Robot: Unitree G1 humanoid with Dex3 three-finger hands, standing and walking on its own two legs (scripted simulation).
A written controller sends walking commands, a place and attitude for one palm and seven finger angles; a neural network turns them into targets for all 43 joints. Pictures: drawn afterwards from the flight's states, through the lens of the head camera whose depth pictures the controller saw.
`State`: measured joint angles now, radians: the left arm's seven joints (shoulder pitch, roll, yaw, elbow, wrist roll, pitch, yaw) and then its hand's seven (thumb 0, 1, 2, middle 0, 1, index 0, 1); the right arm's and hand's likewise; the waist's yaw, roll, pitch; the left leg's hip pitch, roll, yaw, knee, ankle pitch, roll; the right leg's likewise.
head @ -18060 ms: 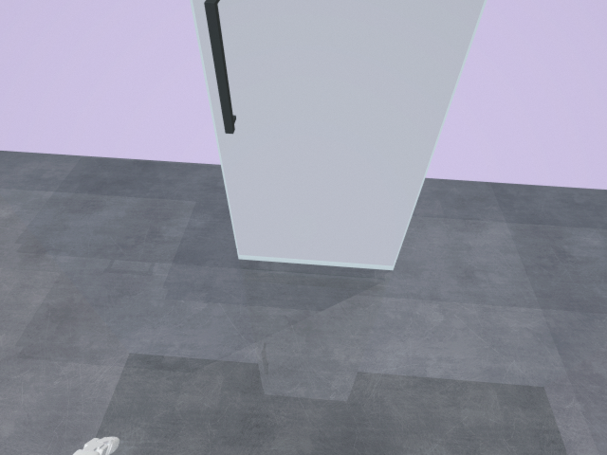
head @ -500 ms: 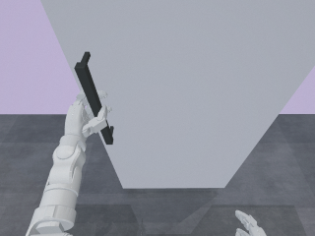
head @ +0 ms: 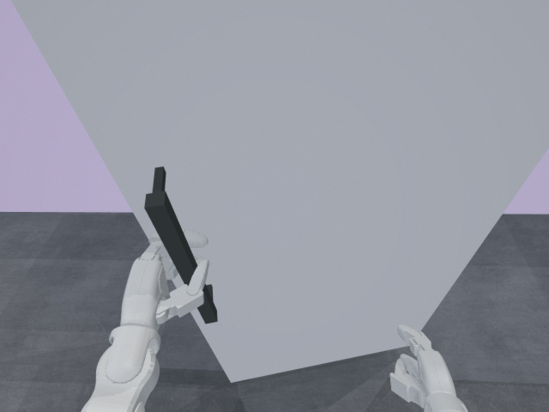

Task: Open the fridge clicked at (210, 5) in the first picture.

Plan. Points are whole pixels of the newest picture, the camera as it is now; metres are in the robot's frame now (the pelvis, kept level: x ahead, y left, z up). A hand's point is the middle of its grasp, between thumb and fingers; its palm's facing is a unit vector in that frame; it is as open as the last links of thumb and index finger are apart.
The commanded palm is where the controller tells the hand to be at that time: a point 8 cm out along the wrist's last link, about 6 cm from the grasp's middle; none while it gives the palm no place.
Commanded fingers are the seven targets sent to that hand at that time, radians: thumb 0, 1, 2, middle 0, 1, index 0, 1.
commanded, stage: walk backward, drawing the door open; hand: left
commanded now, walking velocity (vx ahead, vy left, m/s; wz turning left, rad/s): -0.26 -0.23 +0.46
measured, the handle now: (189, 259) +0.31 +0.14 +0.07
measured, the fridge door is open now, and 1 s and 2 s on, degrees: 13 49 75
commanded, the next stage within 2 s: stop walking and hold the door back in 1.64 s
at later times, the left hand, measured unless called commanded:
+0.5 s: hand out of the picture +0.12 +0.04 +0.09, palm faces +0.15 -0.97 -0.21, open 6.2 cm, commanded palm +0.08 +0.09 +0.09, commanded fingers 0.00 0.90 0.90 -0.45 -1.40 -0.45 -1.40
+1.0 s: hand out of the picture -0.01 -0.09 +0.09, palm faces +0.40 -0.90 -0.18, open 6.3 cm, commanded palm -0.06 -0.06 +0.09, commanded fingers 0.00 0.90 0.90 -0.45 -1.40 -0.45 -1.40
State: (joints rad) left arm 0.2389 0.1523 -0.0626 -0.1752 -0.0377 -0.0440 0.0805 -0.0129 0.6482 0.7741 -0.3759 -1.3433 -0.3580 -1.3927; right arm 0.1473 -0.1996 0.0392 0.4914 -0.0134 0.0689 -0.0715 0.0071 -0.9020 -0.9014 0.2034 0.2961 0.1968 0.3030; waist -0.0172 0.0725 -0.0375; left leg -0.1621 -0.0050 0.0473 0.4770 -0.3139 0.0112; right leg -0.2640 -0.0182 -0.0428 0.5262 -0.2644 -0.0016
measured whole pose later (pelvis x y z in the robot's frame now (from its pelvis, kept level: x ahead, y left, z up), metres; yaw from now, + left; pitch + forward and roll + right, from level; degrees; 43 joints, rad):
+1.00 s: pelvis -0.19 -0.29 -0.02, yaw +33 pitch -1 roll +0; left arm 0.21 0.14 -0.18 -0.29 0.06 -0.10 0.02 -0.02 0.62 0.76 -0.42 -1.38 -0.34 -1.39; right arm 0.15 -0.19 -0.06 0.68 -0.01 -0.15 -0.10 0.01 -0.91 -0.90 0.21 0.30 0.20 0.30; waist -0.03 0.03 0.10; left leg -0.54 0.04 -0.03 1.04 -0.49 -0.03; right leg -0.24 -0.04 -0.11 0.64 -0.38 -0.03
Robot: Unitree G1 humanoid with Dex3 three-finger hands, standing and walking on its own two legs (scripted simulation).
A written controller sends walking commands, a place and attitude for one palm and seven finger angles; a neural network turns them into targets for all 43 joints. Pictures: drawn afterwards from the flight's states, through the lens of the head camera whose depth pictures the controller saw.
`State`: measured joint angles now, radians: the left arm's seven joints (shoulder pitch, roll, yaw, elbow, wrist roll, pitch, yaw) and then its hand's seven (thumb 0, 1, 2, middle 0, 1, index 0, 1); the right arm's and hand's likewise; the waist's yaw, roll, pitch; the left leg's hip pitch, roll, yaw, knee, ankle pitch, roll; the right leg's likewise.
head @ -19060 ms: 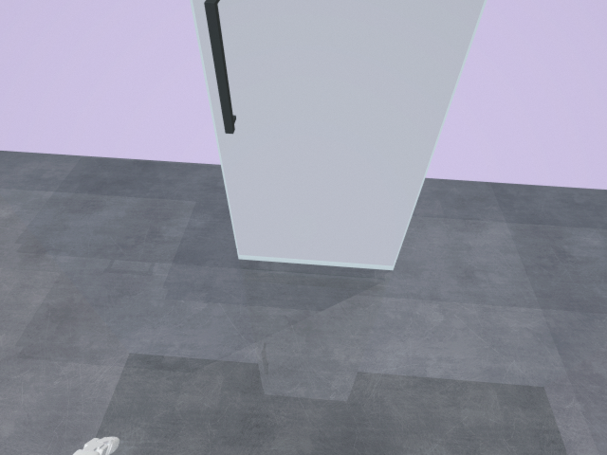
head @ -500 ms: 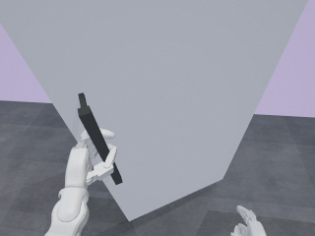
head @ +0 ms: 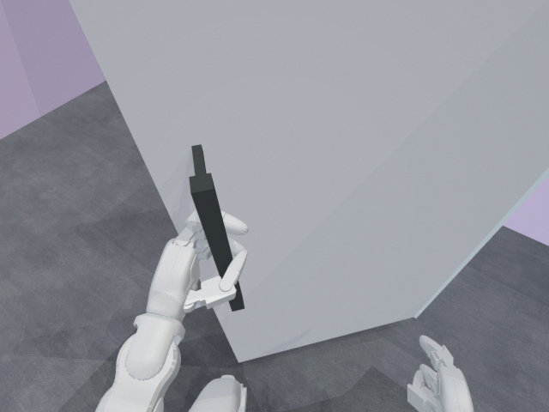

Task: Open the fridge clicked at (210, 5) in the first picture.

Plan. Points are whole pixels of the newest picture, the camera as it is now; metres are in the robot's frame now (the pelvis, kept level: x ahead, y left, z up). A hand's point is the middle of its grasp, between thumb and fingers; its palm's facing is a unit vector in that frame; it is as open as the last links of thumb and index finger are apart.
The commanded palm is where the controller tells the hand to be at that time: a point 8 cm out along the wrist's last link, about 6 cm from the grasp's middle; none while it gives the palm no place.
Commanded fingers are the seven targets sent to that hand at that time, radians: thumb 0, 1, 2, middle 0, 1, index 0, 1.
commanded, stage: walk backward, drawing the door open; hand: left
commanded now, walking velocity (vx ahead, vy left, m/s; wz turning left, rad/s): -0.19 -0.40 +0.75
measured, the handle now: (222, 245) +0.31 +0.08 +0.09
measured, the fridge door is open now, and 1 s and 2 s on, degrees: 49 75 69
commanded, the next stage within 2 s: stop walking and hold the door back in 0.64 s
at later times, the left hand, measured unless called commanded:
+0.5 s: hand (301, 395) +0.14 -0.02 +0.11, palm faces +0.38 -0.89 -0.24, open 6.4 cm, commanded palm +0.08 +0.02 +0.11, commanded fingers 0.00 0.90 0.90 -0.45 -1.40 -0.45 -1.40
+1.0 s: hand out of the picture +0.08 -0.09 +0.10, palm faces +0.75 -0.57 -0.34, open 5.9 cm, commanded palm +0.04 -0.03 +0.10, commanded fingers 0.00 0.90 0.90 -0.45 -1.40 -0.45 -1.40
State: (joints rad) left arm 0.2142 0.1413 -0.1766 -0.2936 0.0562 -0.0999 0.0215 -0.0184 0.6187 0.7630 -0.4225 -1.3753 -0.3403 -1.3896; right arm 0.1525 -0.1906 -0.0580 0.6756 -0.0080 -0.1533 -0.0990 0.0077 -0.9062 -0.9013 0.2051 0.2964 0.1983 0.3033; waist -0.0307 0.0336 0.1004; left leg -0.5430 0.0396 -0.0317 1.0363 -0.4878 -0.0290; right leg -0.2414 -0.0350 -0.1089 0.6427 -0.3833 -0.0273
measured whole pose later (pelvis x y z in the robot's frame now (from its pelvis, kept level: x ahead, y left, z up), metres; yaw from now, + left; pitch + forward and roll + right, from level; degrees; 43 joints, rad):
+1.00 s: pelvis -0.04 -0.44 +0.01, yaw +43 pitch -2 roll +5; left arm -0.10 0.27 0.08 0.25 -0.03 -0.13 0.08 -0.08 0.61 0.82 -0.44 -1.39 -0.39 -1.40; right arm 0.12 -0.27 -0.02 0.69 0.01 -0.06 -0.11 0.01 -0.90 -0.90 0.20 0.30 0.20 0.30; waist 0.00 0.03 0.08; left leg -0.51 -0.04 0.01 1.21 -0.37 -0.04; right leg -0.31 -0.13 -0.10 0.55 -0.20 -0.02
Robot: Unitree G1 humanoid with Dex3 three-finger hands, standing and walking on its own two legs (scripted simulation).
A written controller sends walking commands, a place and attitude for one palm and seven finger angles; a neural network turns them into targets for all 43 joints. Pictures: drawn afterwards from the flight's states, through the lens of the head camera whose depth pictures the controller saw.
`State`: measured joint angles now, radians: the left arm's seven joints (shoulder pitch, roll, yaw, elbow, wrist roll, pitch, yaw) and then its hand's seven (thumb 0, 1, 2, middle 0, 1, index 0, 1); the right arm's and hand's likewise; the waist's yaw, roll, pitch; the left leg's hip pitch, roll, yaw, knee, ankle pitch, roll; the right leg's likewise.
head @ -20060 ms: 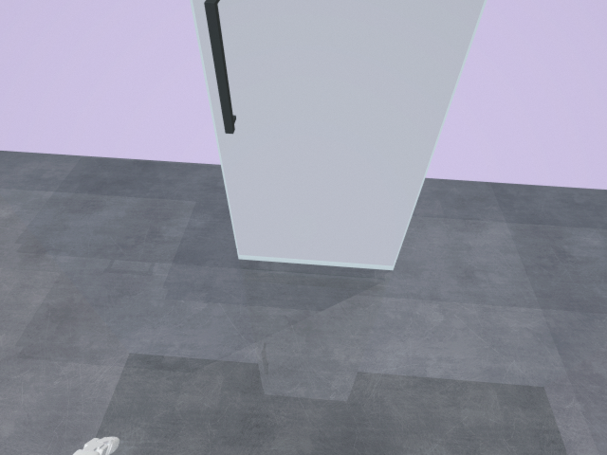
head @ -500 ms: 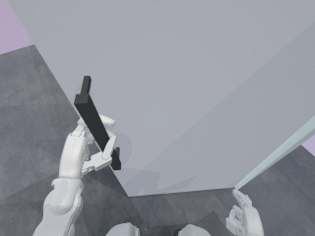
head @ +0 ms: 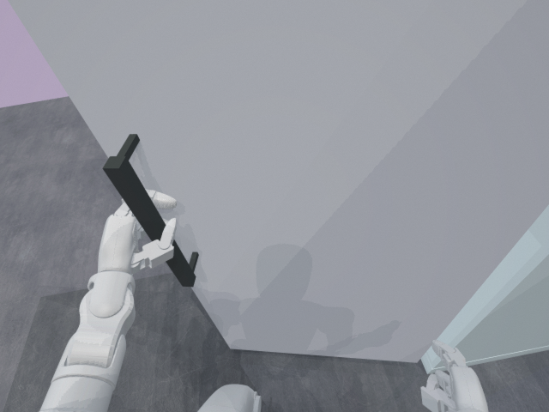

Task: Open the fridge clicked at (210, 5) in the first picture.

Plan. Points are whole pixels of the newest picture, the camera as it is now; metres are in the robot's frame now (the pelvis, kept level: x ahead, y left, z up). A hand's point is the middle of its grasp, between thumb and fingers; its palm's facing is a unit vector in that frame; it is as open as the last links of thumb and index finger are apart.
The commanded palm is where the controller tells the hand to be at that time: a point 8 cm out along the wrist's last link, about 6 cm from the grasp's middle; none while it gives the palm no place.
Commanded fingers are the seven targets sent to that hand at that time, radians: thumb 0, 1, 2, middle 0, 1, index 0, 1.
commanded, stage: stop walking and hold the door back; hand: left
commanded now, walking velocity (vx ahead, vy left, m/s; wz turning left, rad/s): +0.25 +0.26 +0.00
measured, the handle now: (164, 223) +0.37 +0.20 +0.08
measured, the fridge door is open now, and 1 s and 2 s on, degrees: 75 69 71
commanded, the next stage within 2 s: loosen the grip on the handle in 1.12 s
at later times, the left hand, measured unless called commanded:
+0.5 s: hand (177, 203) +0.39 +0.18 +0.09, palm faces +0.17 -0.94 -0.29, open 5.7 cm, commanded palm +0.35 +0.26 +0.08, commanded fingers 0.00 0.90 0.90 -0.45 -1.40 -0.45 -1.40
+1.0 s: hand (174, 211) +0.38 +0.18 +0.09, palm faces +0.10 -0.97 -0.22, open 6.0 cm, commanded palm +0.34 +0.25 +0.08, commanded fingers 0.00 0.90 0.90 -0.45 -1.40 -0.45 -1.40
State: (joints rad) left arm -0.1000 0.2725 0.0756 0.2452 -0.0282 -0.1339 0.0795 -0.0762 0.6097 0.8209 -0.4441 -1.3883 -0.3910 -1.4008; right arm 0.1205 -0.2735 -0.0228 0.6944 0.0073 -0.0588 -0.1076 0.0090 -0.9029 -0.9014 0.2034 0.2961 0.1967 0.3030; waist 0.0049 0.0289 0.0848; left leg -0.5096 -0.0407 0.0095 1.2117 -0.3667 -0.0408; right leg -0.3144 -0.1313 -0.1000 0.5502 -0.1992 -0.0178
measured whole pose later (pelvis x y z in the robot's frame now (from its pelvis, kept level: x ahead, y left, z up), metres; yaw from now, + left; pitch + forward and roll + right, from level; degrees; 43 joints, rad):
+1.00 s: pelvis -0.02 +0.02 -0.01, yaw -6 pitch +0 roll -1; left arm -0.27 0.31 0.24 0.31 -0.02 -0.20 0.04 -0.01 0.67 0.76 -0.45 -1.40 -0.36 -1.37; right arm 0.19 -0.22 0.01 0.61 0.02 -0.09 -0.07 0.01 -0.90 -0.90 0.20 0.30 0.20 0.30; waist -0.06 -0.01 0.10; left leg -0.32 0.08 0.09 0.61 -0.29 -0.01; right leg -0.28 -0.01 -0.02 0.58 -0.30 0.01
